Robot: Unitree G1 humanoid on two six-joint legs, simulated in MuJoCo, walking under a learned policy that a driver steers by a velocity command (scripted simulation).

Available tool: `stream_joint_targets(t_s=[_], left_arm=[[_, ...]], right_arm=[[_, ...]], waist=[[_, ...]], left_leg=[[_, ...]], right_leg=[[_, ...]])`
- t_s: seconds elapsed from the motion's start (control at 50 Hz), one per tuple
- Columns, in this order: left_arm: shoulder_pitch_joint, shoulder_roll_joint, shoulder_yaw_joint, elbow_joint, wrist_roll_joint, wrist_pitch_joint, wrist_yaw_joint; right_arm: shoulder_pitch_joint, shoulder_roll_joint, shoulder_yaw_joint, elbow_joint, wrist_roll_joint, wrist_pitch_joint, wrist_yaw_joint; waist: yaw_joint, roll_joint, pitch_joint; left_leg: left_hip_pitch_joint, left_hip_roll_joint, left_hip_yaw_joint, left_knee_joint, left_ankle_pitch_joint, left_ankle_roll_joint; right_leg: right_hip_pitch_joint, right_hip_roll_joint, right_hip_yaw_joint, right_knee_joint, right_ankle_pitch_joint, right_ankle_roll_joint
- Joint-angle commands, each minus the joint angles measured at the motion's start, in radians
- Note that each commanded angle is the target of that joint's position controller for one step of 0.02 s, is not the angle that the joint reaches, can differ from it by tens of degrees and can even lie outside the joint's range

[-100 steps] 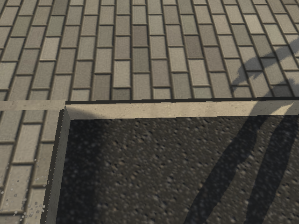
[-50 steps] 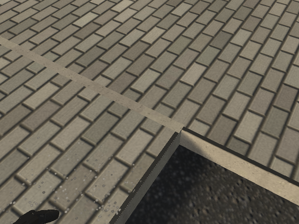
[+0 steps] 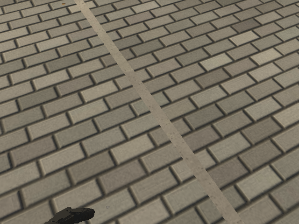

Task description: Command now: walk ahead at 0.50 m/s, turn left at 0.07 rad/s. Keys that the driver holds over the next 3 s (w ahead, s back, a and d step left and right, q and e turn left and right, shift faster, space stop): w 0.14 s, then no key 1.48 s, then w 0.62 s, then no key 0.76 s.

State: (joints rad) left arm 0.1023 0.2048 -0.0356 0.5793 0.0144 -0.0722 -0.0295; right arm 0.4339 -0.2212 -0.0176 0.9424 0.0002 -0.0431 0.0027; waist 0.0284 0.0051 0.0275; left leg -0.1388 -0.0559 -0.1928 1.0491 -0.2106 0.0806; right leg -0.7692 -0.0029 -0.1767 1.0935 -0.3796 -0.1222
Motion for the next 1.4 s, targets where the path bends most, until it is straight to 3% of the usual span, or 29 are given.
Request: stream_joint_targets(t_s=[0.02,0.04,0.06,0.08,0.1,0.12,0.18,0.22,0.28,0.3,0.38,0.44,0.46,0.48,0.5,0.52,0.54,0.58,0.62,0.66,0.7,0.74,0.78,0.8,0.82,0.84,0.94,1.1,1.4], left_arm=[[0.253,0.108,0.053,0.094,-0.026,-0.001,0.01],[0.234,0.035,0.039,0.151,-0.012,-0.011,0.0],[0.239,-0.014,0.029,0.194,0.012,-0.023,-0.009],[0.226,-0.048,0.023,0.213,0.009,-0.026,-0.013],[0.233,-0.052,0.027,0.234,0.002,-0.031,-0.012],[0.225,0.0,0.042,0.237,-0.006,-0.041,-0.011],[0.22,0.061,0.051,0.248,-0.007,-0.065,0.002],[0.252,0.079,0.052,0.264,-0.008,-0.064,0.023],[0.296,0.129,0.06,0.276,-0.013,-0.04,0.046],[0.311,0.152,0.066,0.28,-0.016,-0.031,0.047],[0.303,0.164,0.076,0.288,-0.021,0.003,0.037],[0.243,0.173,0.083,0.284,-0.032,0.012,0.035],[0.253,0.179,0.084,0.287,-0.024,0.007,0.033],[0.267,0.148,0.071,0.265,0.004,-0.004,0.034],[0.389,0.039,0.033,0.289,0.008,-0.002,0.027],[0.355,0.094,0.046,0.302,-0.009,0.015,0.023],[0.289,0.15,0.064,0.284,-0.025,0.028,0.023],[0.209,0.15,0.075,0.272,-0.019,0.061,0.045],[0.218,0.13,0.075,0.275,-0.015,0.084,0.065],[0.236,0.111,0.07,0.29,-0.007,0.093,0.075],[0.231,0.108,0.069,0.302,-0.005,0.094,0.076],[0.214,0.114,0.07,0.307,0.008,0.096,0.073],[0.162,0.155,0.07,0.273,0.023,0.093,0.076],[0.145,0.212,0.087,0.29,0.004,0.089,0.075],[0.125,0.167,0.079,0.291,-0.001,0.077,0.071],[0.115,0.139,0.07,0.3,0.004,0.066,0.07],[0.138,0.135,0.067,0.329,-0.005,0.033,0.065],[0.167,0.125,0.06,0.371,-0.009,0.036,0.061],[0.192,0.104,0.054,0.429,-0.008,0.045,0.06]], right_arm=[[-0.102,-0.061,-0.018,-0.18,0.014,-0.056,0.049],[-0.187,-0.025,-0.002,-0.23,0.011,-0.041,0.046],[-0.204,-0.003,0.009,-0.261,0.015,-0.026,0.041],[-0.179,0.036,0.033,-0.285,0.018,-0.03,0.046],[-0.163,0.035,0.038,-0.285,0.025,-0.028,0.047],[-0.135,0.0,0.034,-0.279,0.03,-0.021,0.035],[-0.199,-0.084,0.011,-0.287,0.007,-0.018,0.02],[-0.29,-0.067,0.014,-0.314,-0.003,-0.027,0.018],[-0.419,0.0,0.034,-0.338,0.009,-0.025,0.02],[-0.442,0.0,0.032,-0.34,0.012,-0.023,0.023],[-0.465,-0.053,0.007,-0.327,0.005,-0.016,0.028],[-0.356,-0.102,-0.021,-0.273,-0.01,-0.025,0.025],[-0.303,-0.139,-0.034,-0.253,-0.023,-0.03,0.015],[-0.222,-0.201,-0.046,-0.239,-0.047,-0.029,0.005],[-0.192,-0.144,-0.028,-0.231,-0.063,-0.013,-0.003],[-0.187,-0.055,-0.007,-0.222,-0.038,-0.003,0.003],[-0.232,-0.05,-0.003,-0.218,-0.017,-0.001,0.006],[-0.329,-0.071,-0.004,-0.22,-0.016,-0.006,0.006],[-0.382,-0.089,-0.01,-0.213,-0.028,0.001,-0.003],[-0.388,-0.096,-0.014,-0.202,-0.033,0.006,-0.011],[-0.381,-0.109,-0.018,-0.185,-0.025,0.01,-0.019],[-0.359,-0.101,-0.015,-0.16,-0.011,0.014,-0.023],[-0.314,-0.084,-0.009,-0.124,-0.014,0.014,-0.023],[-0.296,-0.088,-0.017,-0.123,-0.01,0.018,-0.027],[-0.316,-0.098,-0.018,-0.115,-0.019,0.019,-0.032],[-0.313,-0.092,-0.02,-0.111,-0.016,0.018,-0.034],[-0.285,-0.083,-0.02,-0.051,-0.01,0.021,-0.034],[-0.28,-0.094,-0.023,0.02,-0.003,0.037,-0.038],[-0.287,-0.103,-0.024,0.11,0.0,0.057,-0.051]], waist=[[0.032,-0.033,-0.169],[-0.014,0.077,-0.048],[-0.041,0.03,-0.02],[-0.073,-0.002,-0.002],[-0.083,-0.012,0.002],[-0.097,-0.003,0.012],[-0.093,-0.009,0.008],[-0.064,-0.043,-0.012],[-0.001,-0.086,-0.055],[0.015,-0.104,-0.063],[0.037,-0.127,-0.061],[-0.021,-0.104,-0.098],[-0.036,-0.078,-0.131],[-0.04,0.023,-0.243],[-0.014,0.191,-0.387],[-0.039,0.182,-0.384],[-0.038,0.133,-0.277],[-0.003,0.056,-0.152],[0.031,0.106,-0.118],[0.03,0.125,-0.127],[0.028,0.11,-0.135],[0.027,0.103,-0.103],[0.003,0.051,-0.026],[-0.033,-0.087,0.008],[-0.021,-0.095,0.015],[-0.032,-0.111,0.006],[-0.028,-0.055,-0.032],[-0.02,-0.011,-0.05],[-0.023,-0.016,-0.015]], left_leg=[[-0.503,-0.033,-0.019,0.808,-0.062,0.025],[-0.545,0.02,0.016,0.802,-0.044,0.054],[-0.517,0.055,0.012,0.786,-0.007,0.068],[-0.525,0.062,-0.017,0.709,0.013,0.072],[-0.548,0.048,-0.019,0.671,0.016,0.07],[-0.565,0.052,0.004,0.55,0.01,0.049],[-0.579,0.077,0.074,0.286,0.042,-0.004],[-0.567,0.094,0.158,0.089,0.116,-0.043],[-0.444,0.08,0.224,-0.246,0.185,-0.076],[-0.431,0.077,0.225,-0.313,0.191,-0.082],[-0.393,0.077,0.201,-0.468,0.192,-0.063],[-0.202,0.038,0.223,-0.665,0.284,-0.007],[-0.071,0.068,0.189,-0.678,0.458,0.021],[0.176,0.216,0.052,-0.55,0.888,0.09],[0.379,0.41,-0.168,-0.54,0.996,0.278],[0.313,0.422,-0.234,-0.603,0.821,0.308],[0.213,0.378,-0.193,-0.646,0.621,0.26],[-0.001,0.325,-0.117,-0.72,0.378,0.187],[-0.152,0.267,-0.05,-0.772,0.221,0.143],[-0.203,0.232,0.004,-0.781,0.144,0.134],[-0.226,0.217,0.025,-0.78,0.008,0.122],[-0.282,0.192,0.036,-0.785,-0.205,0.076],[-0.321,0.147,0.055,-0.758,-0.328,-0.005],[-0.248,0.083,0.133,-0.733,-0.261,-0.034],[-0.158,0.073,0.146,-0.676,-0.173,-0.047],[-0.115,0.071,0.152,-0.649,-0.111,-0.04],[-0.062,0.077,0.151,-0.618,0.051,-0.02],[-0.01,0.083,0.15,-0.6,0.197,-0.025],[0.0,0.085,0.148,-0.625,0.183,-0.036]], right_leg=[[0.585,-0.342,0.907,-0.773,0.026,-0.12],[0.431,-0.292,0.681,-0.725,0.032,-0.089],[0.365,-0.235,0.577,-0.712,0.069,-0.064],[0.363,-0.178,0.442,-0.723,0.156,-0.059],[0.388,-0.161,0.386,-0.76,0.189,-0.073],[0.417,-0.158,0.344,-0.812,0.223,-0.092],[0.506,-0.163,0.271,-0.892,0.523,-0.082],[0.559,-0.148,0.205,-0.898,0.801,-0.056],[0.628,-0.12,0.135,-0.879,0.89,-0.015],[0.673,-0.138,0.141,-0.863,0.884,-0.021],[0.782,-0.208,0.189,-0.783,0.86,-0.05],[0.778,-0.176,0.197,-0.639,0.84,-0.014],[0.724,-0.13,0.184,-0.552,0.77,0.017],[0.557,-0.073,0.16,-0.392,0.498,0.056],[0.368,0.005,0.175,-0.177,-0.039,0.121],[0.329,0.001,0.247,-0.058,-0.307,0.153],[0.278,-0.023,0.265,-0.008,-0.311,0.165],[0.294,-0.061,0.262,-0.065,-0.231,0.183],[0.405,-0.064,0.243,-0.19,-0.151,0.201],[0.495,-0.049,0.213,-0.299,-0.08,0.2],[0.565,-0.04,0.189,-0.422,0.058,0.182],[0.632,-0.032,0.173,-0.534,0.162,0.15],[0.606,-0.104,0.25,-0.646,0.165,0.098],[0.468,-0.088,0.24,-0.653,-0.008,0.069],[0.397,-0.079,0.244,-0.693,-0.068,0.07],[0.377,-0.084,0.249,-0.714,-0.062,0.082],[0.438,-0.073,0.236,-0.686,0.117,0.103],[0.489,-0.059,0.216,-0.674,0.258,0.097],[0.512,-0.042,0.196,-0.715,0.239,0.1]])
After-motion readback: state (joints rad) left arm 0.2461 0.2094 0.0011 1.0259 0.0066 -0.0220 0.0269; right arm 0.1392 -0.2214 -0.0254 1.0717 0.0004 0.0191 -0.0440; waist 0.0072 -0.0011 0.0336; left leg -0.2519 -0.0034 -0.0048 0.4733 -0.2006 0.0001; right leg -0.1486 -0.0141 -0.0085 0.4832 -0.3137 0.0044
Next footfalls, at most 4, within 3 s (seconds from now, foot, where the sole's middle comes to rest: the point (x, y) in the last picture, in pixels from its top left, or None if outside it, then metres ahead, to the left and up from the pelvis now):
0.46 left None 0.39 0.11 -0.68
0.76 right None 0.32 -0.13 -0.68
2.32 right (188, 153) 0.75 -0.14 -0.68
2.74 left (140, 140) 0.81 0.09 -0.68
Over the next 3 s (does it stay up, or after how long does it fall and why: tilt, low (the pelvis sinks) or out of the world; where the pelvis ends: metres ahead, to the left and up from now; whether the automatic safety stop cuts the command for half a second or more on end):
stays up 0.72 -0.05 0.09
